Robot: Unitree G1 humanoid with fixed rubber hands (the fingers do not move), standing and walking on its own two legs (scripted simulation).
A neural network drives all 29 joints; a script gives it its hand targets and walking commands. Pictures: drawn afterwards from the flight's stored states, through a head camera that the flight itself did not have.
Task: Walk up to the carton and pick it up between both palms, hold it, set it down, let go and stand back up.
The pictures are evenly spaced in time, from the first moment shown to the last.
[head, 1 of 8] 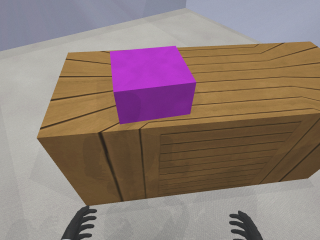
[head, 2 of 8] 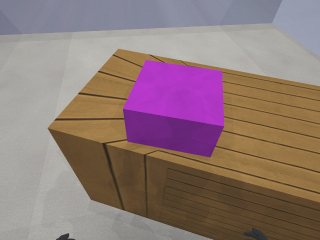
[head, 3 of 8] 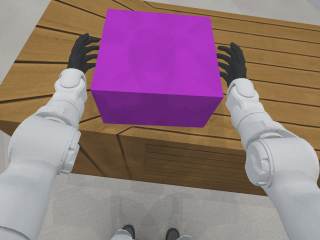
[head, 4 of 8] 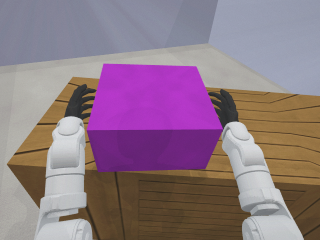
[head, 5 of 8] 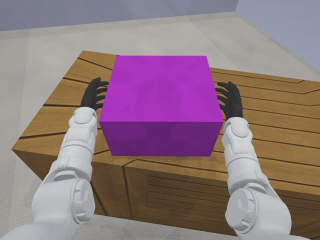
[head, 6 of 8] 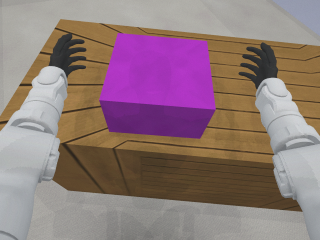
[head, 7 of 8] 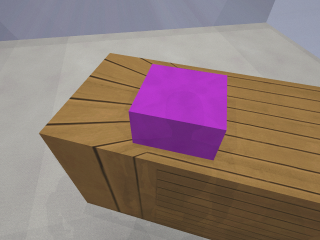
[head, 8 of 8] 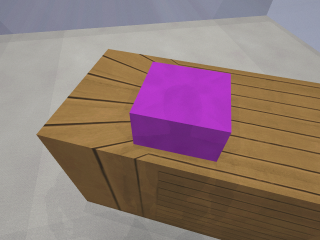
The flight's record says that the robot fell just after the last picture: no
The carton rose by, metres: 0.19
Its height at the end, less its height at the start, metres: +0.00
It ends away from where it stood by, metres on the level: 0.06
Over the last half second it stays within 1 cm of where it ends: yes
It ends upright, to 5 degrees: yes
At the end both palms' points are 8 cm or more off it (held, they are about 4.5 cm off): yes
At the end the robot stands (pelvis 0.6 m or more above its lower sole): yes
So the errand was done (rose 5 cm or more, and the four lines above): yes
